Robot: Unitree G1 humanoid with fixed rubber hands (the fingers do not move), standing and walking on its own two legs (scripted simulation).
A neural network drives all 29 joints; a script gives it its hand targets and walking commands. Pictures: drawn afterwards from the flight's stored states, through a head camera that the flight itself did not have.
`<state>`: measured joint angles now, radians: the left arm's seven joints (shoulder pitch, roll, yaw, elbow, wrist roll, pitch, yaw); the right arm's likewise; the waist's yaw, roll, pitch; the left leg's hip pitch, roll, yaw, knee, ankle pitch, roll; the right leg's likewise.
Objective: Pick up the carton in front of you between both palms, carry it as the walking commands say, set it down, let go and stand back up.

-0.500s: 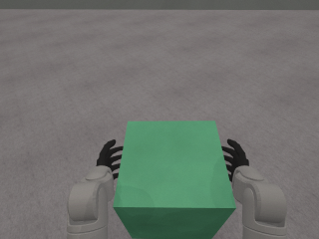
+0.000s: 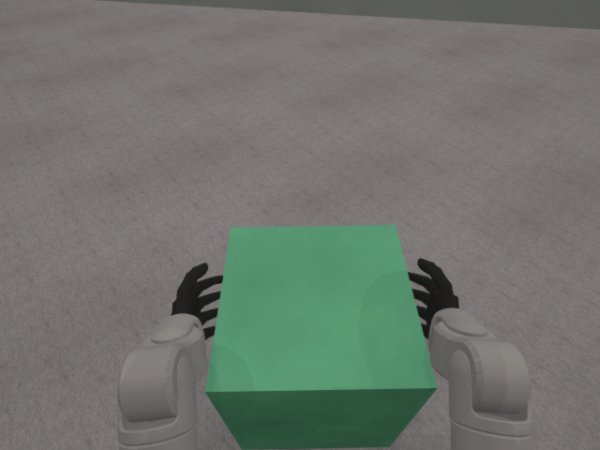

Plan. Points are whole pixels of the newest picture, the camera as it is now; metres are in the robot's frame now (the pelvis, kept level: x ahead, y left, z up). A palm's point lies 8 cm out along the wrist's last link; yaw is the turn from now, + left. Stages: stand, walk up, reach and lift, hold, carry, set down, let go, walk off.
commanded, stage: carry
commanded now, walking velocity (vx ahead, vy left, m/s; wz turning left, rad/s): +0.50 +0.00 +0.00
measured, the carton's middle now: (314, 343) +0.26 +0.00 +0.02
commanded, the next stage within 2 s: none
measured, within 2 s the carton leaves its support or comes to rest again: neither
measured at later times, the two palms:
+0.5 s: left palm (237, 157) +0.58 +0.13 +0.09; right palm (399, 156) +0.59 -0.17 +0.08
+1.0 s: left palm (235, 95) +0.80 +0.15 +0.10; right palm (370, 91) +0.81 -0.15 +0.10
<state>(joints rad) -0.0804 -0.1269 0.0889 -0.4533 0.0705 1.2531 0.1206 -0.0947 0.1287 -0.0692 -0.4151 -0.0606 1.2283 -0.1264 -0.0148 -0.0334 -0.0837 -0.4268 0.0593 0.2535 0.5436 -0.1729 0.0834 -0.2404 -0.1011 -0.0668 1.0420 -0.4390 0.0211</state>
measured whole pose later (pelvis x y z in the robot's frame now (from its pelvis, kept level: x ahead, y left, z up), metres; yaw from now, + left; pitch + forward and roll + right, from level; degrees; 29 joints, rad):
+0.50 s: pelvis +0.33 -0.04 +0.00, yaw +4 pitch +3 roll +0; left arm -0.10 -0.13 0.06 -0.44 0.06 1.24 0.12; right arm -0.09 0.13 -0.09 -0.48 -0.07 1.24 -0.12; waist 0.02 0.04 -0.06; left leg -0.17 0.08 0.07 1.00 -0.46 -0.02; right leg -0.45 -0.05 -0.25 0.55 -0.16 -0.09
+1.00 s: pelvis +0.55 +0.00 +0.01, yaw +0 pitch +4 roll +1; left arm -0.11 -0.13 0.09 -0.42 0.08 1.24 0.12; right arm -0.12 0.13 -0.08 -0.38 -0.08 1.22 -0.11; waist 0.01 -0.05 -0.12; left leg -0.35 0.03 0.22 0.48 -0.20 0.05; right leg -0.10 -0.07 -0.15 0.46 -0.41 0.03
